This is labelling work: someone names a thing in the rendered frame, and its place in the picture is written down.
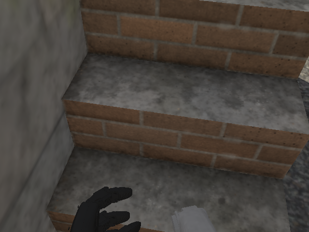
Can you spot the right robot thigh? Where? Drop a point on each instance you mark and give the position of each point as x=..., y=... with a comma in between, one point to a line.
x=191, y=219

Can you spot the left robot hand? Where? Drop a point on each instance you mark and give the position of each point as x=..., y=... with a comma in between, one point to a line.
x=89, y=219

